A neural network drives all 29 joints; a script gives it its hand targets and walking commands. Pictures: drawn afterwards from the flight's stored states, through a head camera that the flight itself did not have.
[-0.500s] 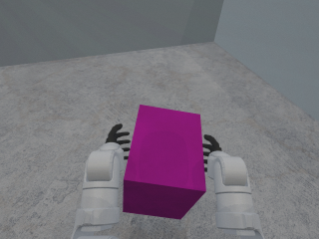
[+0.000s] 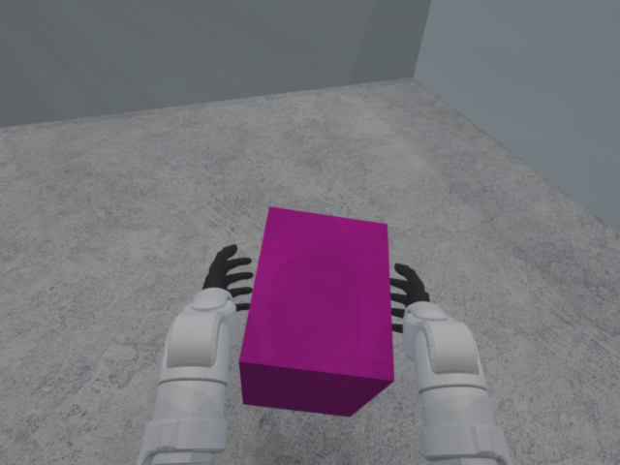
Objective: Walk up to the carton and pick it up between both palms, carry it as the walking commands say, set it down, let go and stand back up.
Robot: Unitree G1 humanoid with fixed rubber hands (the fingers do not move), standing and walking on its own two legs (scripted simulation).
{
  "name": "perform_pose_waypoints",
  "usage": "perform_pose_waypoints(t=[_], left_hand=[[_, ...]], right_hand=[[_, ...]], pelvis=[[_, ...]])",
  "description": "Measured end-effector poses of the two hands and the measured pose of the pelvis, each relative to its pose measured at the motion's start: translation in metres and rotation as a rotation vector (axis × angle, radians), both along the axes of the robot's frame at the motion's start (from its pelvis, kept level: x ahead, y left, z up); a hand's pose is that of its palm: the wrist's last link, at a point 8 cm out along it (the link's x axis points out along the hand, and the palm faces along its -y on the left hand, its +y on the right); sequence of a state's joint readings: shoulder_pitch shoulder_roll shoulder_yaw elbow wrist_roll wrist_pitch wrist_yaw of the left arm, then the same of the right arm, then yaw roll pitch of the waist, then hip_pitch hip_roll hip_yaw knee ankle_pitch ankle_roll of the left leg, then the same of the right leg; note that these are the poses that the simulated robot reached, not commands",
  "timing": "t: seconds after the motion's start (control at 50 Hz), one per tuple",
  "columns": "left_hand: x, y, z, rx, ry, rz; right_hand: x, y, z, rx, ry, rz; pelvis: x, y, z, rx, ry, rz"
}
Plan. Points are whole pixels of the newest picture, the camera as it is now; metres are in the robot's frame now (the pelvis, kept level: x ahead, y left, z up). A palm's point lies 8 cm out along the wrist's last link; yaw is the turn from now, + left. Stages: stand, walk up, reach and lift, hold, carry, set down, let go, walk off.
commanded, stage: carry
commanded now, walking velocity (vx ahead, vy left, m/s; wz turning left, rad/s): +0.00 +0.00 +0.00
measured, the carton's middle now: (312, 318) +0.34 +0.00 -0.02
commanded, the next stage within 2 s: hold in 1.88 s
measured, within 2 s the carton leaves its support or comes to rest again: neither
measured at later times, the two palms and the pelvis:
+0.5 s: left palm (229, 308) +0.29 +0.11 +0.06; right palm (430, 328) +0.28 -0.15 +0.05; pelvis -0.01 -0.01 +0.00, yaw +0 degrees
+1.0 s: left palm (245, 304) +0.30 +0.09 +0.07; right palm (445, 325) +0.28 -0.17 +0.05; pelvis -0.01 -0.03 +0.00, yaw +0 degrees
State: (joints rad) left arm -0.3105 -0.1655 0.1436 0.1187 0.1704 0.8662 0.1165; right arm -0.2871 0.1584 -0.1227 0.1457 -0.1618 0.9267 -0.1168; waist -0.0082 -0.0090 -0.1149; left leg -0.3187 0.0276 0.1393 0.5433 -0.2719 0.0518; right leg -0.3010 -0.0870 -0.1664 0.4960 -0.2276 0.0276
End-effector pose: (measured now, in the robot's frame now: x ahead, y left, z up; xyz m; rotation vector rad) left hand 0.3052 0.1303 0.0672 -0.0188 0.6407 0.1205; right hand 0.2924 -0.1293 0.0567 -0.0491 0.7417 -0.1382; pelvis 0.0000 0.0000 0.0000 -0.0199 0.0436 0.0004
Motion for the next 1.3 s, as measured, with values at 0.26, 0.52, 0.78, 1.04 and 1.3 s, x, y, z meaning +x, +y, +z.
perform_pose_waypoints(t=[0.26,0.52,0.78,1.04,1.3], left_hand=[[-0.008,-0.009,-0.002,0.013,-0.01,-0.022],[-0.011,-0.017,-0.003,0.02,-0.015,-0.019],[-0.009,-0.028,-0.002,0.02,-0.013,-0.021],[-0.006,-0.037,-0.001,0.024,-0.014,-0.022],[-0.007,-0.042,-0.001,0.022,-0.011,-0.014]], right_hand=[[-0.012,-0.009,-0.004,0.011,-0.013,-0.012],[-0.015,-0.017,-0.005,0.017,-0.024,-0.012],[-0.012,-0.028,-0.006,0.02,-0.028,-0.017],[-0.01,-0.038,-0.004,0.031,-0.029,-0.017],[-0.008,-0.043,-0.004,0.026,-0.029,-0.008]], pelvis=[[-0.009,-0.004,0.0,0.005,-0.004,-0.005],[-0.013,-0.012,0.0,0.007,-0.004,-0.005],[-0.011,-0.022,0.0,0.009,-0.004,-0.007],[-0.007,-0.031,0.0,0.011,-0.009,-0.006],[-0.006,-0.038,0.001,0.009,-0.011,-0.004]])
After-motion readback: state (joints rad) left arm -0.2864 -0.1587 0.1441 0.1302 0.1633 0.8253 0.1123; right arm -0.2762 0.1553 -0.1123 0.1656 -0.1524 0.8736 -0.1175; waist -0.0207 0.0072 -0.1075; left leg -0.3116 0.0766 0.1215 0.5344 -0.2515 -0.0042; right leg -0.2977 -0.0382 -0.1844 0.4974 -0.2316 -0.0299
